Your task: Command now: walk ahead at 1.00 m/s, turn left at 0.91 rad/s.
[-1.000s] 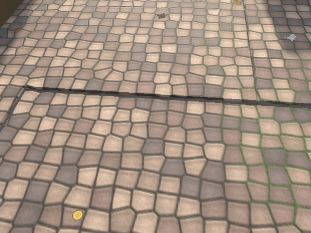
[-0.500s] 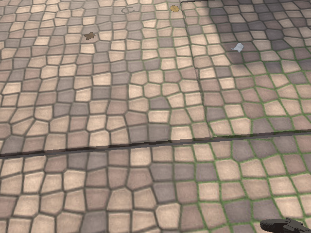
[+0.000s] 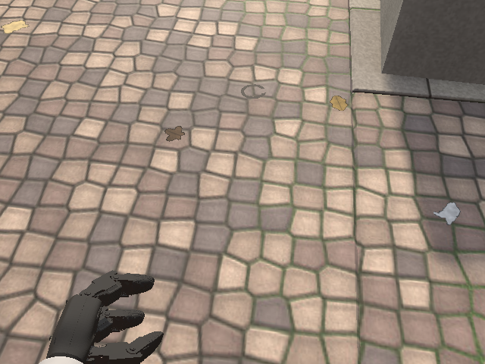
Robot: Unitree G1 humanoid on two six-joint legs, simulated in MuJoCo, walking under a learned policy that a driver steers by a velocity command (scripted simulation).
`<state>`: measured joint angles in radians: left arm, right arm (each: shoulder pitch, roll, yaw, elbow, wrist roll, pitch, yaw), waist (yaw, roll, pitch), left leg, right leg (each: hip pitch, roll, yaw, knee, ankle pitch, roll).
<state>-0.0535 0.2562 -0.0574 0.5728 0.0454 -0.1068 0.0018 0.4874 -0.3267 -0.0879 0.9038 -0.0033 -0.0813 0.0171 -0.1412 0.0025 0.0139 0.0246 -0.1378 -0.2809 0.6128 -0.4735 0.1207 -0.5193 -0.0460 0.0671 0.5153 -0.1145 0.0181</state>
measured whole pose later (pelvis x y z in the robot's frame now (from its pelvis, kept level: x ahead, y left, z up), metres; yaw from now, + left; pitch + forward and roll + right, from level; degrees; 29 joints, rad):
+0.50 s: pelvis +0.45 +0.04 +0.01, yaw +19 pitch +0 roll +0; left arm 0.48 0.19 0.00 0.88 -0.01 -0.07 0.00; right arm 0.10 -0.25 0.00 0.71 -0.05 -0.04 0.03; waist 0.09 0.03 0.03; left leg -0.50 -0.07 0.13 0.81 -0.33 0.14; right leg -0.21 -0.06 0.01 1.38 -0.31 -0.06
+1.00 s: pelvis +0.92 +0.08 +0.03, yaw -4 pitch -1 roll -1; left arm 0.39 0.32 0.08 0.86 0.01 -0.01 -0.01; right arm 0.13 -0.21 0.02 0.70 -0.06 -0.10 0.00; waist 0.05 -0.01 0.04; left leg -0.44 0.05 -0.09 1.43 -0.33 -0.01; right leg -0.32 0.22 -0.04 0.59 -0.25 -0.20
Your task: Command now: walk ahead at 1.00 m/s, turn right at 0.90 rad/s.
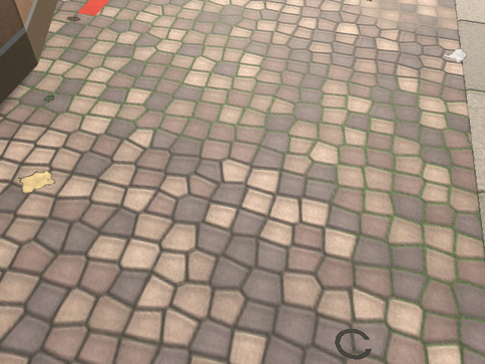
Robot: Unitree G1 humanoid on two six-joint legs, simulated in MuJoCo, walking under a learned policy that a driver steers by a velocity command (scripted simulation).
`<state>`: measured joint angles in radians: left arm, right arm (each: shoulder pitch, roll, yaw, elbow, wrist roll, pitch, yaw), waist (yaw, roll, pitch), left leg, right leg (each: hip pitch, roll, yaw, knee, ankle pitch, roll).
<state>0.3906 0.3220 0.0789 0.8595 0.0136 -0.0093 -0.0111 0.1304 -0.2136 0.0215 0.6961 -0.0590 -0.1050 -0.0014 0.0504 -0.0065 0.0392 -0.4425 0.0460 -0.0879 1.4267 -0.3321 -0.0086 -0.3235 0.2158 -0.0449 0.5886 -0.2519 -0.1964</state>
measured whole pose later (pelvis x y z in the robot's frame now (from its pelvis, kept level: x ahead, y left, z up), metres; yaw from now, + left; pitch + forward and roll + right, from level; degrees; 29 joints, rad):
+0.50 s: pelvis +0.46 +0.03 +0.02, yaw -27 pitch +2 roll +3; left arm 0.14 0.38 0.06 0.67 0.04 0.00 -0.06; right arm 0.38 -0.34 -0.06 0.79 -0.03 -0.09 -0.01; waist -0.04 -0.07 0.00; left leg -0.15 0.01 0.15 0.41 -0.29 -0.02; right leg -0.66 -0.03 0.00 1.29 -0.24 -0.09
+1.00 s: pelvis +0.81 -0.21 +0.02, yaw -51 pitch +2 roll +0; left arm 0.35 0.28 0.04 0.81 -0.02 -0.05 0.02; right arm 0.08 -0.27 -0.01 0.62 -0.02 -0.11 -0.01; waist 0.05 0.02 0.09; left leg -0.71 0.12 -0.05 0.88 -0.17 -0.07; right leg -0.13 0.18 0.05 0.39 -0.28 -0.16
